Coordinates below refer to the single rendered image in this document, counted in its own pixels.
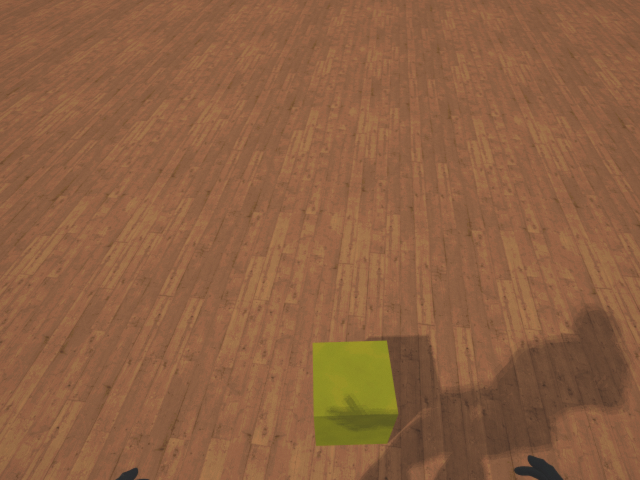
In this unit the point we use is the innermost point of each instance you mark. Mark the carton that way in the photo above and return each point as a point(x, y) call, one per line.
point(353, 393)

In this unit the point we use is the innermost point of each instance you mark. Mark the right robot hand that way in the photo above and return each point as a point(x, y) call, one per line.
point(540, 469)

